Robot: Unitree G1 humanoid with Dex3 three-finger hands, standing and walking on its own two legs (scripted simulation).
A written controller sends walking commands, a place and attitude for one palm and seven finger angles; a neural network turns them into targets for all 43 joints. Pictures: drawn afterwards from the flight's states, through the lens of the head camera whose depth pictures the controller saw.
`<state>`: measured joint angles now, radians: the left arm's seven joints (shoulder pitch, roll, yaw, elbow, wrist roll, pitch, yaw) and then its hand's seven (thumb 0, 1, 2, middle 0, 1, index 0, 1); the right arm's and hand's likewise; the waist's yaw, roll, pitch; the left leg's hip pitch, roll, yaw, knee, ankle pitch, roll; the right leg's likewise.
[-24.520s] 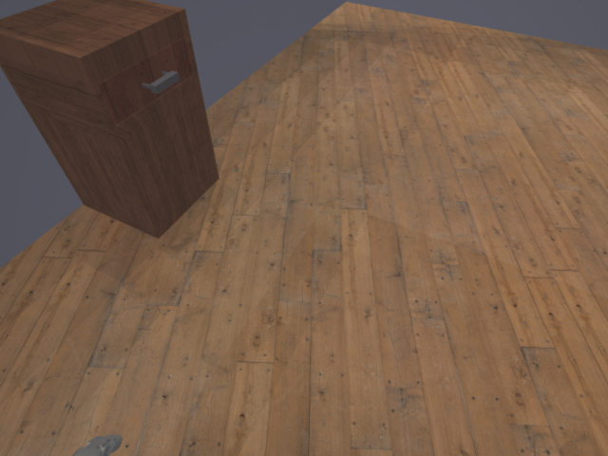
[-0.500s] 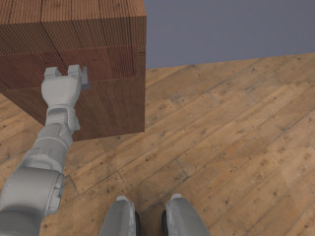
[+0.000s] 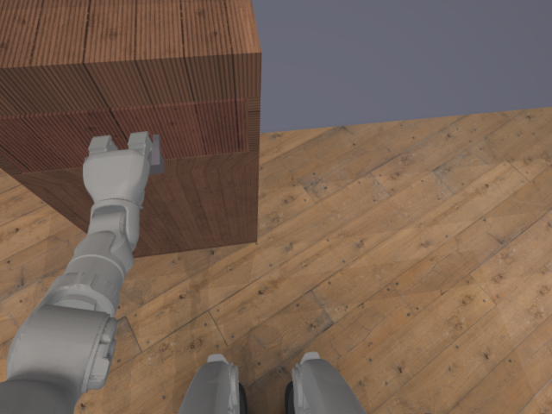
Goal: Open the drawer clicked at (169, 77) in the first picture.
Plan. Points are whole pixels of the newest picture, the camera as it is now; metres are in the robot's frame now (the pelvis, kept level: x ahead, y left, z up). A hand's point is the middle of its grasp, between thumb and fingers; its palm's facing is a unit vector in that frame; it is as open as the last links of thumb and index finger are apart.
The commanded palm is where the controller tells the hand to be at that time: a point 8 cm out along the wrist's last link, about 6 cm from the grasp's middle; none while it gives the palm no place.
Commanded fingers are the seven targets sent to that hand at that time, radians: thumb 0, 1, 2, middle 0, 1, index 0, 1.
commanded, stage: close the thumb around the handle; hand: left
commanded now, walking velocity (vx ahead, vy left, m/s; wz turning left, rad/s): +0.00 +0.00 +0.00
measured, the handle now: (125, 154) +0.52 +0.23 -0.04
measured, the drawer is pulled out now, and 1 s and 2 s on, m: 0.00 0.07 0.19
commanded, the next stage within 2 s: pull the drawer open in 0.22 s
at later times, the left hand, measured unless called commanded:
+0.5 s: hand (131, 193) +0.46 +0.21 -0.06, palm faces -0.06 -0.04 -1.00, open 6.4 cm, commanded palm +0.42 +0.20 -0.01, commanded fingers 0.00 0.90 0.90 -0.40 -1.35 -0.40 -1.35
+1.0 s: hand (130, 230) +0.39 +0.21 -0.06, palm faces -0.05 -0.06 -1.00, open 6.4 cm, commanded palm +0.35 +0.20 -0.01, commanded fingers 0.00 0.90 0.90 -0.40 -1.35 -0.40 -1.35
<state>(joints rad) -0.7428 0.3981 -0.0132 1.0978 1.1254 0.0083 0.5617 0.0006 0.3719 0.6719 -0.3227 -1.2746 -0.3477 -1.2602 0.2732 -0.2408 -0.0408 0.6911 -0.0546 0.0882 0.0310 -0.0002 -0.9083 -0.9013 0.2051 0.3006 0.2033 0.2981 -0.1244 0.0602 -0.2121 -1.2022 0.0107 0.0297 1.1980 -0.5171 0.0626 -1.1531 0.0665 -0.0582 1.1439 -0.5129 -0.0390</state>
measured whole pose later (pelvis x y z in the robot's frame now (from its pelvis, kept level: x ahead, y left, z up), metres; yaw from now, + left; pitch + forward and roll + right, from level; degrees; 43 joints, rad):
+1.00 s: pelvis +0.01 +0.00 +0.02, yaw +0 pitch +26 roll -2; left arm -0.42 0.29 -0.06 0.87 1.14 0.02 0.61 0.00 0.65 0.76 -0.26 -1.35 -0.32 -1.27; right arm 0.22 -0.23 -0.06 0.66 -0.05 0.12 0.04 0.00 -0.91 -0.90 0.20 0.30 0.20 0.30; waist -0.06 0.05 -0.22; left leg -1.05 0.01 0.05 1.12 -0.52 0.07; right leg -1.01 0.07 -0.03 1.07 -0.51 -0.03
